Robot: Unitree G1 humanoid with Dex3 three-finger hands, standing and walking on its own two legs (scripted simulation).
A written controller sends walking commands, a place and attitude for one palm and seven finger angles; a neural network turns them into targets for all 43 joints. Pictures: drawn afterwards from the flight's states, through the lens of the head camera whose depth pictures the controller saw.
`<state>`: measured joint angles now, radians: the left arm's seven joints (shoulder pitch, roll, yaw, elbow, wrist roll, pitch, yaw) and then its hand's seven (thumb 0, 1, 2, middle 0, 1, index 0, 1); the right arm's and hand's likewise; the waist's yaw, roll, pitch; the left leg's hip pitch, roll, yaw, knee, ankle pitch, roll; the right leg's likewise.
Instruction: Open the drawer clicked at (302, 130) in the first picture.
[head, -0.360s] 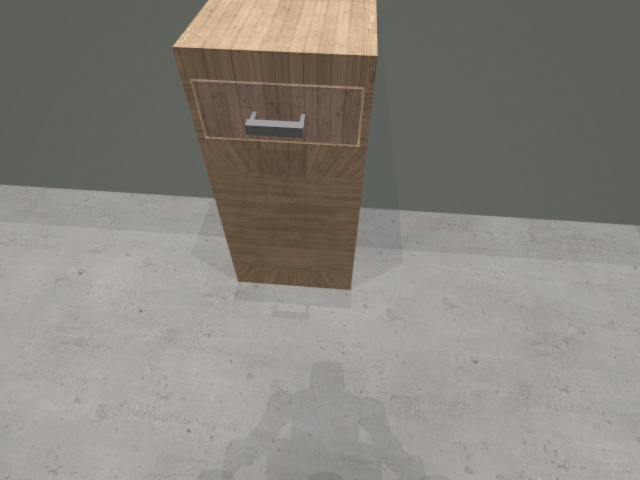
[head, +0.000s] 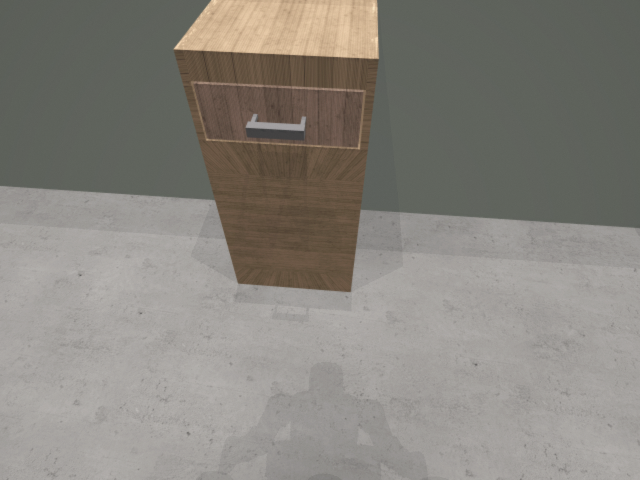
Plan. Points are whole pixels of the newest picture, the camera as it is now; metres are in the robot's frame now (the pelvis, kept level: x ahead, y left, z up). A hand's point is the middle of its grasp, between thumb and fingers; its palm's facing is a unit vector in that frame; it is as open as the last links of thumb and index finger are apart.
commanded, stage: look at it before walking up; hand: left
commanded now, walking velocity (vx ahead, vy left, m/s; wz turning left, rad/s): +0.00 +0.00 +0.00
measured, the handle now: (277, 125) +0.85 +0.14 -0.04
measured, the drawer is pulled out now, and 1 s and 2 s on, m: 0.00 0.00 0.00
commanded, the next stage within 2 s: take the last steps up to it in 0.48 s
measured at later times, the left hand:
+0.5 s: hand out of the picture +0.07 +0.23 -0.16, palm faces +0.00 -0.96 -0.29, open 7.4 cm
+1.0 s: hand out of the picture +0.05 +0.16 -0.19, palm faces -0.02 -0.98 -0.18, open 7.4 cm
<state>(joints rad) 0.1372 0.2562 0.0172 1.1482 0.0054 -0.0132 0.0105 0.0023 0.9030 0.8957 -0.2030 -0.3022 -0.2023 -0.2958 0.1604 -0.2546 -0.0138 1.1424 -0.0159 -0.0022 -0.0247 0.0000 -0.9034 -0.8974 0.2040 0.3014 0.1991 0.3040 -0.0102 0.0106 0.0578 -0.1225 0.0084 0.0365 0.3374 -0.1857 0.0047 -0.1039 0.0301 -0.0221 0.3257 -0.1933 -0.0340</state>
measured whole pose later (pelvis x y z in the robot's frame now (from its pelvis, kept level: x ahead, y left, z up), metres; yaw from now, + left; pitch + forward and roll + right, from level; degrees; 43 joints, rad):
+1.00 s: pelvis +0.07 -0.02 -0.02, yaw -3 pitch -1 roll +2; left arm 0.29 0.15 0.02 1.17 0.01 0.00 -0.01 0.00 0.90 0.90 -0.20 -0.30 -0.20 -0.30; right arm 0.35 -0.13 -0.02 1.17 -0.03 -0.02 -0.03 0.00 -0.90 -0.90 0.20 0.30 0.20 0.30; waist -0.02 0.00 0.05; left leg -0.10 0.02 0.08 0.50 -0.38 -0.01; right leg -0.19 0.01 -0.06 0.62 -0.40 -0.05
